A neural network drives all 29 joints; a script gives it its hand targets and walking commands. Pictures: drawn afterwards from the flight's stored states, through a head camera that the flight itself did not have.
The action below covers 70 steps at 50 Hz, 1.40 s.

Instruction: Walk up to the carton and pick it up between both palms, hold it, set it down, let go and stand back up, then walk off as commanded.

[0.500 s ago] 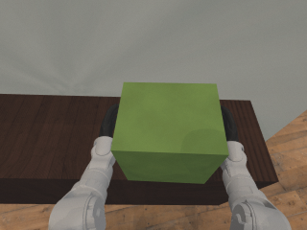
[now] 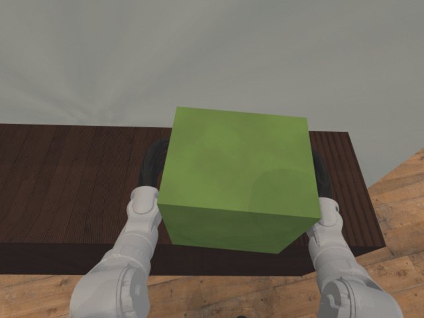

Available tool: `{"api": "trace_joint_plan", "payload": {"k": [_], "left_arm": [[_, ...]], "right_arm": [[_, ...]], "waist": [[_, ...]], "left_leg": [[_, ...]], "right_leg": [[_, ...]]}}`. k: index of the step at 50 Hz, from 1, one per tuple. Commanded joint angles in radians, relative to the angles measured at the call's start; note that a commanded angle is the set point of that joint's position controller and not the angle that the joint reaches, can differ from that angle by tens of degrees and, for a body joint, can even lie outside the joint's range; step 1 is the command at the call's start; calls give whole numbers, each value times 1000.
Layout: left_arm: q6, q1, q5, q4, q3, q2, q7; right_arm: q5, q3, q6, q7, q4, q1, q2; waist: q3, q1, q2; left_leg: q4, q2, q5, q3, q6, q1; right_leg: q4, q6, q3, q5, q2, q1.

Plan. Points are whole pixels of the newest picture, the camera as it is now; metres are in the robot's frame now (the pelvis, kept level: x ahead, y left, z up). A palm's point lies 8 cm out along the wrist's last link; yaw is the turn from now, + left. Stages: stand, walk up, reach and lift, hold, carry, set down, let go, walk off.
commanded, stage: set down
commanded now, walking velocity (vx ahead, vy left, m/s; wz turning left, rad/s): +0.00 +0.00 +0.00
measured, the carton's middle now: (232, 187) +0.37 -0.03 -0.04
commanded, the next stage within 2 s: none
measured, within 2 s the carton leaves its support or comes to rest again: neither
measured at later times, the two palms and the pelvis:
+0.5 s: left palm (146, 178) +0.39 +0.15 -0.03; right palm (310, 196) +0.36 -0.20 -0.04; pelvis -0.01 -0.01 -0.01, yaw +0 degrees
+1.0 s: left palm (135, 200) +0.35 +0.17 -0.04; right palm (328, 214) +0.32 -0.23 -0.04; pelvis -0.03 -0.02 -0.02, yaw +0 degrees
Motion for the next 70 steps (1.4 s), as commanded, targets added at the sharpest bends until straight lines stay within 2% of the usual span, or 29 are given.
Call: {"api": "trace_joint_plan", "payload": {"k": [1,6,11,14,18,20,26,32,34,36,37,38,39,40,42,43,44,46,47,48,51,54,55,57,58,63,67,68,70], "left_arm": [[-53,-400,84,126,-199,-333,-80],[-57,-439,95,122,-153,-330,-76],[-43,-395,65,134,-114,-166,-39],[-40,-377,-8,116,-121,13,11],[-38,-444,-146,134,-172,203,61],[-54,-431,-232,210,-218,221,54],[-131,-474,-331,251,-271,281,27],[-143,-478,-387,274,-326,313,3],[-151,-505,-419,294,-347,334,-1],[-148,-463,-443,269,-358,333,-6],[-148,-476,-439,282,-370,333,-7],[-145,-405,-437,283,-339,346,-9],[-139,-328,-428,269,-348,327,-20],[-142,-469,-442,305,-359,337,-25],[-139,-286,-432,216,-369,317,-34],[-138,-361,-430,245,-365,331,-37],[-140,-422,-449,253,-369,350,-37],[-140,-291,-446,191,-361,348,-40],[-146,-386,-462,218,-370,358,-38],[-152,-266,-461,163,-362,368,-34],[-166,-392,-528,144,-400,406,-37],[-161,-272,-518,130,-375,419,-59],[-162,-327,-527,129,-377,445,-64],[-153,-144,-515,24,-391,420,-73],[-149,-255,-521,73,-373,440,-81],[-131,-53,-535,-70,-387,440,-99],[-138,-142,-593,-103,-436,479,-86],[-136,-11,-583,-136,-422,483,-83],[-134,-125,-617,-127,-446,503,-79]], "right_arm": [[-132,155,-47,153,111,-332,511],[-161,92,-39,137,126,-347,511],[-85,85,-45,101,152,-294,336],[7,83,-42,57,183,-288,117],[218,218,-50,-4,155,-362,-76],[292,288,-69,-20,136,-390,-109],[415,374,-108,-16,132,-429,-205],[498,421,-112,-1,234,-407,-284],[510,421,-102,5,235,-439,-280],[532,442,-108,6,221,-413,-302],[541,427,-103,12,269,-408,-315],[552,461,-114,18,241,-371,-300],[587,497,-129,16,227,-309,-305],[568,459,-119,18,234,-435,-310],[585,494,-141,12,213,-243,-299],[583,474,-137,12,223,-321,-322],[591,465,-124,17,216,-376,-328],[606,512,-134,23,162,-260,-323],[595,478,-124,26,160,-351,-311],[616,504,-131,30,94,-258,-319],[602,485,-115,29,26,-344,-311],[623,551,-110,15,-18,-232,-276],[611,516,-96,16,-45,-282,-288],[641,563,-105,3,-120,-123,-279],[619,536,-93,-3,-82,-225,-290],[630,570,-65,-4,-201,-32,-252],[598,518,-16,5,-261,-101,-266],[612,549,-20,9,-288,17,-240],[584,505,3,15,-312,-84,-268]], "waist": [[-404,-43,-4],[-381,-46,-12],[-361,-35,-13],[-399,-42,-3],[-591,-22,22],[-638,-31,-16],[-823,-25,38],[-789,-43,94],[-773,-49,93],[-799,-33,83],[-751,-52,97],[-767,-6,85],[-745,-18,55],[-767,-24,81],[-739,-32,76],[-720,-23,94],[-722,-31,72],[-704,7,70],[-716,-11,69],[-710,16,58],[-731,-5,20],[-671,20,2],[-662,-13,-18],[-660,5,-10],[-621,4,-3],[-530,14,-18],[-448,-2,-18],[-416,18,-21],[-426,1,-34]], "left_leg": [[35,-25,292,92,-39,95],[9,-33,209,93,-26,58],[33,-40,232,99,-24,55],[54,-33,223,92,-28,61],[118,-39,275,99,-39,16],[157,-38,298,91,-46,-35],[252,-35,463,78,-82,-36],[300,-27,524,57,-109,61],[302,-28,429,60,-99,28],[307,-24,460,48,-97,45],[308,-30,450,58,-97,43],[315,-29,475,61,-92,65],[318,-31,518,48,-93,85],[311,-34,460,53,-89,37],[306,-35,493,43,-88,96],[308,-34,470,46,-94,76],[302,-31,411,43,-88,60],[290,-38,409,49,-79,68],[281,-38,347,51,-74,25],[282,-40,383,48,-72,58],[279,-48,260,54,-43,-28],[260,-65,226,56,-23,-60],[248,-68,180,65,-16,-66],[242,-64,263,57,-23,5],[249,-66,208,54,-24,-54],[204,-65,142,45,-19,35],[174,-61,-20,40,-8,-46],[169,-65,2,37,-8,-22],[177,-61,-39,38,-8,-56]], "right_leg": [[76,-28,-76,253,43,145],[61,-21,-79,159,39,156],[77,-19,-62,197,40,135],[85,-15,-55,173,44,94],[153,-13,-16,340,52,186],[206,-2,-12,433,56,195],[295,4,-3,594,58,153],[294,-8,-21,496,73,10],[293,-7,-24,377,70,-49],[304,-10,-28,395,70,-30],[307,-13,-35,367,73,-77],[308,-5,-28,382,71,-56],[314,1,-25,456,74,-19],[317,2,-23,388,66,-55],[305,3,-29,437,70,-14],[313,2,-27,398,67,-43],[302,2,-29,314,70,-71],[299,0,-21,331,70,-19],[302,0,-20,269,65,-42],[307,-1,-25,302,69,-14],[322,9,-22,206,55,-5],[327,24,-4,226,42,82],[321,29,-4,181,36,63],[312,28,-10,273,46,134],[324,30,-10,189,42,82],[258,18,-5,67,40,107],[250,2,-7,-113,34,75],[245,-1,5,-88,22,99],[260,-8,-9,-138,26,61]]}}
